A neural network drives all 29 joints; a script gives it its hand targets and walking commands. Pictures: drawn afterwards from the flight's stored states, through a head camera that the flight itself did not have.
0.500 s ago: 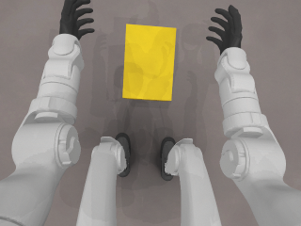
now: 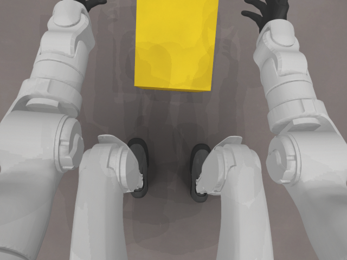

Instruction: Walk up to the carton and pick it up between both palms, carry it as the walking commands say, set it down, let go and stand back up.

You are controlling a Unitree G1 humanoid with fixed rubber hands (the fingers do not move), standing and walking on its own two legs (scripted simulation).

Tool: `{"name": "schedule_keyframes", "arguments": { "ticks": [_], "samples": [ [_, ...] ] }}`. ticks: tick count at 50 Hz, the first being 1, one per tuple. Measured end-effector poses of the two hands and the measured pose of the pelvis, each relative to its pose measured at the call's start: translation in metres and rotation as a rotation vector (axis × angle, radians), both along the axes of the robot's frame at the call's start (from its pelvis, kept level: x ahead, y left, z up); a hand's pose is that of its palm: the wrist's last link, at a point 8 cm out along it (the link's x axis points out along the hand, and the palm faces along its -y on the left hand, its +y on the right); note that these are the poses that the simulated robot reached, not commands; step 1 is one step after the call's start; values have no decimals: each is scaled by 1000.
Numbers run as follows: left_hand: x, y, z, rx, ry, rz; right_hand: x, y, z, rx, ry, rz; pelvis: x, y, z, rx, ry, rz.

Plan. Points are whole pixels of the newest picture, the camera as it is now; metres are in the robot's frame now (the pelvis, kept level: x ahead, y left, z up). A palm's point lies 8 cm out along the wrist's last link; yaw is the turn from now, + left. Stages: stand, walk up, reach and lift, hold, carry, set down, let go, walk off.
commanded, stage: reach and lift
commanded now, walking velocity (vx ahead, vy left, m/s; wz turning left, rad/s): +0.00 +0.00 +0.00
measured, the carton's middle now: (173, 41) +0.54 +0.01 -0.33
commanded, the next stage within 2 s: none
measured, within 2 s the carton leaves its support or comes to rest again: leaves its support in 1.92 s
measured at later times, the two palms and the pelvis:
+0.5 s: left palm (101, 30) +0.54 +0.18 -0.27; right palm (244, 39) +0.54 -0.16 -0.26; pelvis -0.01 -0.01 -0.08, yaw +0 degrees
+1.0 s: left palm (107, 29) +0.54 +0.16 -0.26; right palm (236, 40) +0.54 -0.14 -0.26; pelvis -0.01 +0.00 -0.08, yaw +0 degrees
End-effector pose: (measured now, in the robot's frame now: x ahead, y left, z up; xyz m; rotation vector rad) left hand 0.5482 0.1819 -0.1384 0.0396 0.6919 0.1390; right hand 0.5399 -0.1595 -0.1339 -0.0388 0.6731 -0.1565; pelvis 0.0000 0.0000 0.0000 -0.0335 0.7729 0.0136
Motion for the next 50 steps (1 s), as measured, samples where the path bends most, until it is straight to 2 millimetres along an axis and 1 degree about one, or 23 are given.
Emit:
{"name": "schedule_keyframes", "arguments": {
  "ticks": [8, 20, 23, 25, 27, 31, 41, 50],
  "samples": [
    [-3, -2, -49, -3, 21, -7, -2, 1, -48, 6, 27, 2, -4, -1, -29, 0, -57, -1],
    [-6, -6, -111, 0, 58, -22, -7, 2, -113, 20, 74, 14, -9, -4, -65, 3, -129, -5],
    [-6, -6, -124, 2, 58, -21, -6, 1, -126, 17, 78, 16, -10, -5, -74, 5, -148, -7],
    [-5, -6, -130, 2, 51, -20, -1, 0, -128, 15, 64, 15, -10, -5, -78, 6, -160, -9],
    [-5, -6, -133, 5, 49, -23, 2, -1, -128, 15, 53, 14, -10, -5, -82, 6, -170, -9],
    [0, -6, -128, 4, 31, -24, 2, -1, -128, 16, 57, 15, -10, -6, -84, 7, -179, -10],
    [-3, -10, -119, -6, 46, -29, -5, 6, -123, 27, 70, 22, -11, -4, -80, 8, -170, -12],
    [-5, -20, -124, -21, 50, -51, -3, 19, -125, 36, 69, 44, -12, -3, -77, 8, -174, -11]
  ]
}}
